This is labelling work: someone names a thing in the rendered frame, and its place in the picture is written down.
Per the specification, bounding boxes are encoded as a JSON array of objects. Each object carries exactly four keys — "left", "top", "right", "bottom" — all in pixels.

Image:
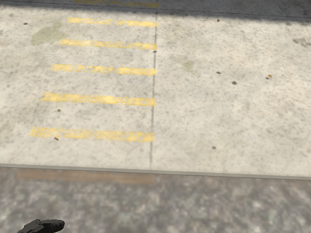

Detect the left robot hand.
[{"left": 18, "top": 218, "right": 65, "bottom": 233}]

